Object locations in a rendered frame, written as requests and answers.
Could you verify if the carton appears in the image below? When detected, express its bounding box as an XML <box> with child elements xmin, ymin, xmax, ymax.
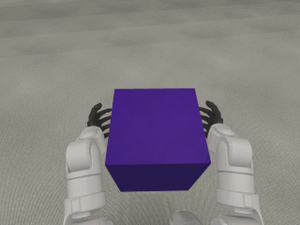
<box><xmin>105</xmin><ymin>88</ymin><xmax>211</xmax><ymax>192</ymax></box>

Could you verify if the robot left forearm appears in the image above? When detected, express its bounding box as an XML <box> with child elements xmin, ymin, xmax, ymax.
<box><xmin>63</xmin><ymin>126</ymin><xmax>107</xmax><ymax>225</ymax></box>

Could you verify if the robot right thigh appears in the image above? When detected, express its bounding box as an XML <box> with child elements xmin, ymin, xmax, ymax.
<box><xmin>170</xmin><ymin>211</ymin><xmax>203</xmax><ymax>225</ymax></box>

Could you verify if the robot left hand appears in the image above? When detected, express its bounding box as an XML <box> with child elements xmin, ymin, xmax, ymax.
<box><xmin>87</xmin><ymin>103</ymin><xmax>112</xmax><ymax>139</ymax></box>

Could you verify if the robot right hand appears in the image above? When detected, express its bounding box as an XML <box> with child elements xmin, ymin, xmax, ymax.
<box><xmin>199</xmin><ymin>100</ymin><xmax>223</xmax><ymax>139</ymax></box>

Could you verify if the right robot upper arm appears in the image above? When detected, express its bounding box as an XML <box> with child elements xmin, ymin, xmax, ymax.
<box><xmin>211</xmin><ymin>215</ymin><xmax>260</xmax><ymax>225</ymax></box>

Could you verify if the robot right forearm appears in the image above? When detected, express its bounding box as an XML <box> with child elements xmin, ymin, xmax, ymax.
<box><xmin>207</xmin><ymin>123</ymin><xmax>264</xmax><ymax>225</ymax></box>

